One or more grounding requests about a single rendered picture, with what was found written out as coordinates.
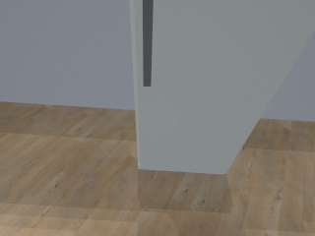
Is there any fridge door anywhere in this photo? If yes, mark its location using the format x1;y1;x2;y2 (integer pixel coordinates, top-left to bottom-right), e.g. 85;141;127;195
134;0;315;174

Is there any handle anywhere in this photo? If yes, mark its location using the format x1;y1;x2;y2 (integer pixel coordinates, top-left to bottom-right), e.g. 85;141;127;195
143;0;154;87

